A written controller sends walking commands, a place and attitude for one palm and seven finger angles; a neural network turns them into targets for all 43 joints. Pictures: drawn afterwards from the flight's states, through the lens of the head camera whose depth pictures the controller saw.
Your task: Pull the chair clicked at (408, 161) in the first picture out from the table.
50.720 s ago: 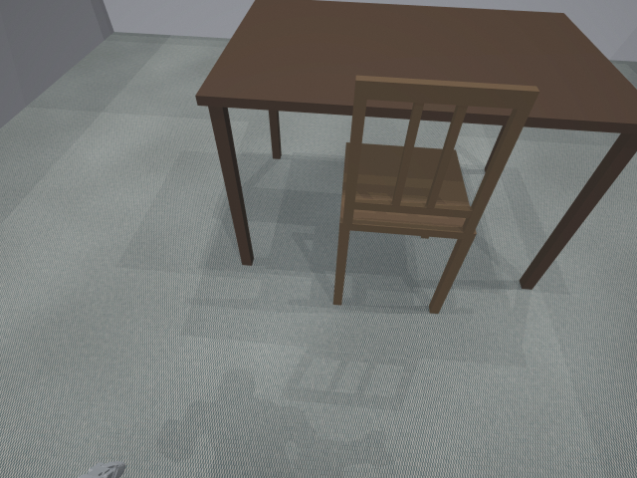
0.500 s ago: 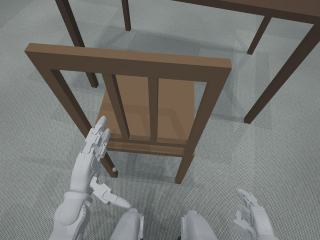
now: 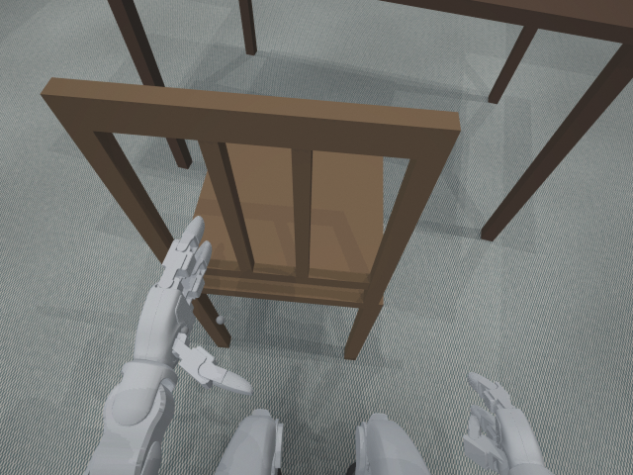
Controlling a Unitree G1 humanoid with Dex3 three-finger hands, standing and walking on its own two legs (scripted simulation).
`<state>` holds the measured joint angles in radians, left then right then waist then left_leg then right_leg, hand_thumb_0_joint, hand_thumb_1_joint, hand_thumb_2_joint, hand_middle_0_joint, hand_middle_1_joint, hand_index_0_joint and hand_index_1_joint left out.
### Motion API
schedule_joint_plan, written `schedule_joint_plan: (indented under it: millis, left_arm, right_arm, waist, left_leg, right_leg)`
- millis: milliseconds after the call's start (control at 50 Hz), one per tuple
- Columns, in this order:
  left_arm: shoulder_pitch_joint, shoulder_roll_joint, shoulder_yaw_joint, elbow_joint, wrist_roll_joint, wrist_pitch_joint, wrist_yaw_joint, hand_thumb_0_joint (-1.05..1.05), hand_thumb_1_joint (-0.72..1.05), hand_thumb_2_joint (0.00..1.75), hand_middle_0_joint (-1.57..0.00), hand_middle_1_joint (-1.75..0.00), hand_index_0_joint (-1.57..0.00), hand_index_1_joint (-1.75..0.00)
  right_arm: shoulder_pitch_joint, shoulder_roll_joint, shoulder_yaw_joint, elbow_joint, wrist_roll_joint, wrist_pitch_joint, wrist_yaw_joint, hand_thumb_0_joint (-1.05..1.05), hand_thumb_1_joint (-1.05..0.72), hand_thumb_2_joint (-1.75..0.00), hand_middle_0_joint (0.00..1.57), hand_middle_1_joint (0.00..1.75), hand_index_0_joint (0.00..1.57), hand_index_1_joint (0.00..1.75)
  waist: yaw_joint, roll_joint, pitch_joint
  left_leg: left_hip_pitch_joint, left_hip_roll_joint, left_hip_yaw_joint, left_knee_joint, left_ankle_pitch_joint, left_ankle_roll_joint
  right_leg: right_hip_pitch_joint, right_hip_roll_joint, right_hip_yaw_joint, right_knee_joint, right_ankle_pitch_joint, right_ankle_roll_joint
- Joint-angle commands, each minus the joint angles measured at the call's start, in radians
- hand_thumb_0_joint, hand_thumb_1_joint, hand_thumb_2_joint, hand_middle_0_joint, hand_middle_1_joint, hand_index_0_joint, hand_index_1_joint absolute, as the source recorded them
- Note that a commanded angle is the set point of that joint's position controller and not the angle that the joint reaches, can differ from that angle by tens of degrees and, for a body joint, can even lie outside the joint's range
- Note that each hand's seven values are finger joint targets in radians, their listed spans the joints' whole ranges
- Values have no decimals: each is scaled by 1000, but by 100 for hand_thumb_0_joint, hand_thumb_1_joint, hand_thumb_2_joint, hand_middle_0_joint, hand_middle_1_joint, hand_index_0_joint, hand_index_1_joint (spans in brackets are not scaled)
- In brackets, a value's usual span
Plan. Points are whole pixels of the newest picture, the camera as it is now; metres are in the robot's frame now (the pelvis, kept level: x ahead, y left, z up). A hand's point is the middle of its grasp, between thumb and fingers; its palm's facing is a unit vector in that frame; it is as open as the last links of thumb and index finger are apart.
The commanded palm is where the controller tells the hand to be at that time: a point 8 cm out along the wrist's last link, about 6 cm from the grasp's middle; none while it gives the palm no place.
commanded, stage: push the fingers through the gap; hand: left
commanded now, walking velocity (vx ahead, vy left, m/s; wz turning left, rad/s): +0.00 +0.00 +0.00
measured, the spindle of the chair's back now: (233, 217) +0.44 +0.13 +0.02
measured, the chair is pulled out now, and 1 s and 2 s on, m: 0.40 0.40 0.40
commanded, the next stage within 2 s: hook a spindle and tug to test in 1.46 s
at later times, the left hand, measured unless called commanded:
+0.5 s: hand (234, 281) +0.34 +0.11 +0.03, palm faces -0.11 -0.99 -0.03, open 17.0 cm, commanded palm +0.33 +0.17 +0.03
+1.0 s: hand (243, 249) +0.38 +0.11 +0.03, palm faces -0.09 -0.99 -0.04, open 17.0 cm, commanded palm +0.37 +0.16 +0.03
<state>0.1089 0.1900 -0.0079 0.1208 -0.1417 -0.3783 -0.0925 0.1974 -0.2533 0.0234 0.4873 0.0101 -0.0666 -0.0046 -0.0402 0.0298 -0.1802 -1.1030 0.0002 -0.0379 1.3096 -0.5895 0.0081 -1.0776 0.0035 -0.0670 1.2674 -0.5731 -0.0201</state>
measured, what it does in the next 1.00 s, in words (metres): stands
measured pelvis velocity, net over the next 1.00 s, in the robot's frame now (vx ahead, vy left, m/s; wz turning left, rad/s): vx -0.01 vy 0.00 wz -0.01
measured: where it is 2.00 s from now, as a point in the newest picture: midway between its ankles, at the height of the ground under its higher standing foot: outside the picture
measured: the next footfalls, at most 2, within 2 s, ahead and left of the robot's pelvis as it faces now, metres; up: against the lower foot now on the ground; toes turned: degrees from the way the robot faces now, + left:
none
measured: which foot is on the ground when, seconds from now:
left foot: down 0.00-1.00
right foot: down 0.00-1.00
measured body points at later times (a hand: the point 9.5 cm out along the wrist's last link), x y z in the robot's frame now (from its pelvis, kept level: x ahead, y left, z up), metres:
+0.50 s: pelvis +0.00 +0.00 +0.00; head +0.11 +0.01 +0.44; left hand +0.34 +0.17 +0.03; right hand +0.16 -0.24 -0.10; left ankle +0.02 +0.11 -0.62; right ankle +0.02 -0.11 -0.62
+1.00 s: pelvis -0.01 +0.00 +0.00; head +0.11 +0.00 +0.43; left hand +0.38 +0.16 +0.03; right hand +0.12 -0.25 -0.11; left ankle +0.02 +0.11 -0.62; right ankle +0.02 -0.11 -0.62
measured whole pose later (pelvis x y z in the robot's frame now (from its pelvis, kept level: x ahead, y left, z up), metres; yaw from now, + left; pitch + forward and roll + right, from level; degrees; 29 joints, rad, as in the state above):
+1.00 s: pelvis -0.01 +0.00 +0.00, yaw +0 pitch +23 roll -2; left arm -0.34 0.19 0.07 0.53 -0.12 -0.40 -0.05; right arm 0.21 -0.26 0.01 0.57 0.01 0.00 0.01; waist -0.08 0.03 -0.17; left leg -1.14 0.00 -0.02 1.30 -0.56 0.01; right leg -1.12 0.00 -0.05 1.26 -0.55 -0.02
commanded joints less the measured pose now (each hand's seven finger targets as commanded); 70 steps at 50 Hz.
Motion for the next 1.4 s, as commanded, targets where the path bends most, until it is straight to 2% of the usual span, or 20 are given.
schedule_joint_plan:
  millis: [0,80,120,160,220,280,400,520,580,640,780,860,920,1060,1120,1160,1220,1300,1360,1380]
  left_arm:
    - [-214,70,38,-174,-6,-64,-7,0,-50,30,-6,-8,-6,-8]
    - [-219,56,27,-172,-10,-40,-13,0,-50,30,-6,-8,-6,-8]
    - [-211,40,16,-164,-9,-32,-8,0,-50,30,-6,-8,-6,-8]
    - [-216,67,47,-132,0,-28,7,0,-50,30,-6,-8,-6,-8]
    - [-277,40,24,-115,11,-37,27,0,-50,30,-6,-8,-6,-8]
    - [-336,65,51,-85,18,-50,40,0,-50,30,-6,-8,-6,-8]
    - [-403,53,43,-57,15,-67,35,0,-50,30,-6,-8,-6,-8]
    - [-466,61,62,24,10,-56,28,0,-50,30,-6,-8,-6,-8]
    - [-499,53,51,18,11,-65,28,0,-50,30,-6,-8,-6,-8]
    - [-534,47,50,64,15,-71,33,0,-50,30,-6,-8,-6,-8]
    - [-656,104,114,133,23,-91,51,0,-50,30,-6,-8,-6,-8]
    - [-662,104,119,176,23,-91,44,0,-50,30,-6,-8,-6,-8]
    - [-726,77,93,199,23,-91,39,0,-50,30,-6,-8,-6,-8]
    - [-735,143,171,245,18,-106,37,0,-50,30,-6,-8,-6,-8]
    - [-726,97,130,238,15,-110,27,0,-50,30,-6,-8,-6,-8]
    - [-717,120,148,239,13,-112,24,0,-50,30,-6,-8,-6,-8]
    - [-753,80,107,248,13,-113,22,0,-50,30,-6,-8,-6,-8]
    - [-822,105,127,270,23,-127,35,0,-50,30,-6,-8,-6,-8]
    - [-812,117,139,220,25,-140,41,0,-50,30,-6,-8,-6,-8]
    - [-782,113,139,240,27,-135,41,0,-50,30,-6,-8,-6,-8]
  right_arm:
    - [-5,-134,-58,-118,0,-46,-11,0,-90,-90,20,30,20,30]
    - [2,-135,-61,-122,0,-41,-8,0,-90,-90,20,30,20,30]
    - [2,-131,-62,-124,1,-34,-4,0,-90,-90,20,30,20,30]
    - [7,-134,-62,-118,0,-26,-4,0,-90,-90,20,30,20,30]
    - [4,-131,-61,-113,-1,-18,0,0,-90,-90,20,30,20,30]
    - [6,-133,-60,-104,-6,-11,-1,0,-90,-90,20,30,20,30]
    - [10,-135,-62,-93,-5,-5,2,0,-90,-90,20,30,20,30]
    - [24,-139,-65,-75,-2,7,1,0,-90,-90,20,30,20,30]
    - [26,-137,-66,-70,-3,11,3,0,-90,-90,20,30,20,30]
    - [28,-139,-67,-63,-3,14,5,0,-90,-90,20,30,20,30]
    - [40,-144,-66,-41,-8,21,4,0,-90,-90,20,30,20,30]
    - [50,-145,-68,-37,-7,25,8,0,-90,-90,20,30,20,30]
    - [59,-145,-68,-28,-7,29,11,0,-90,-90,20,30,20,30]
    - [77,-150,-70,-20,-10,32,12,0,-90,-90,20,30,20,30]
    - [78,-146,-71,-24,-10,35,19,0,-90,-90,20,30,20,30]
    - [79,-150,-71,-25,-8,35,19,0,-90,-90,20,30,20,30]
    - [77,-149,-73,-21,-5,37,19,0,-90,-90,20,30,20,30]
    - [76,-153,-71,-11,-8,35,13,0,-90,-90,20,30,20,30]
    - [80,-155,-75,-16,-13,30,15,0,-90,-90,20,30,20,30]
    - [84,-154,-75,-13,-13,33,18,0,-90,-90,20,30,20,30]
  waist:
    - [-25,5,-323]
    - [-16,10,-384]
    - [-15,5,-379]
    - [-12,-16,-362]
    - [-26,-7,-329]
    - [-31,-28,-339]
    - [-22,15,-390]
    - [-33,-28,-377]
    - [-35,4,-399]
    - [-44,-20,-371]
    - [-45,-9,-403]
    - [-44,-6,-418]
    - [-60,-3,-407]
    - [-44,-16,-434]
    - [-50,-15,-442]
    - [-45,-7,-426]
    - [-67,-21,-391]
    - [-73,-9,-378]
    - [-53,55,-464]
    - [-50,39,-466]
  left_leg:
    - [222,3,-10,-164,292,17]
    - [270,5,-16,-175,363,15]
    - [277,4,-15,-181,374,13]
    - [267,9,-20,-185,374,11]
    - [262,9,-20,-186,340,10]
    - [236,6,-11,-172,323,16]
    - [288,6,-18,-181,362,10]
    - [256,6,-13,-182,339,12]
    - [283,7,-12,-178,372,11]
    - [265,8,-13,-179,341,12]
    - [231,0,-2,-167,326,15]
    - [238,1,1,-167,349,14]
    - [244,3,-4,-169,333,14]
    - [207,-2,8,-165,349,15]
    - [230,-1,8,-172,358,14]
    - [226,-1,7,-175,351,14]
    - [223,2,6,-174,313,16]
    - [218,1,-4,-174,280,17]
    - [288,2,-7,-169,358,10]
    - [301,4,-10,-174,380,6]
  right_leg:
    - [196,-9,34,-180,262,-17]
    - [222,-13,27,-171,323,-17]
    - [227,-14,25,-174,333,-16]
    - [216,-10,20,-169,328,-17]
    - [181,-11,19,-173,290,-15]
    - [194,-10,29,-174,291,-14]
    - [195,-12,29,-168,309,-18]
    - [211,-11,32,-179,311,-14]
    - [204,-12,33,-173,337,-15]
    - [186,-11,32,-179,307,-13]
    - [208,-12,46,-173,315,-12]
    - [217,-10,46,-171,340,-13]
    - [192,-8,44,-175,319,-12]
    - [245,-7,53,-170,362,-12]
    - [243,-8,50,-175,367,-11]
    - [238,-6,50,-178,357,-14]
    - [202,-6,48,-190,315,-9]
    - [165,-5,43,-186,265,-11]
    - [174,-8,40,-166,321,-16]
    - [179,-6,36,-164,337,-16]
